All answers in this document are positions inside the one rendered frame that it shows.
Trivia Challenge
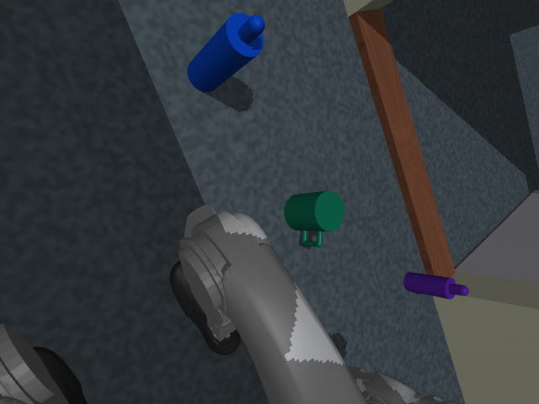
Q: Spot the right robot foot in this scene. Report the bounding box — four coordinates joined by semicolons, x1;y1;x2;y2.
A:
170;261;240;355

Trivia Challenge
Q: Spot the right robot hand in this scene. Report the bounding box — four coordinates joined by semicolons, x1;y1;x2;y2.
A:
347;365;424;404

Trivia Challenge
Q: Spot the left robot foot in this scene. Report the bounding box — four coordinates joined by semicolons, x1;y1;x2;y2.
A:
33;347;88;404

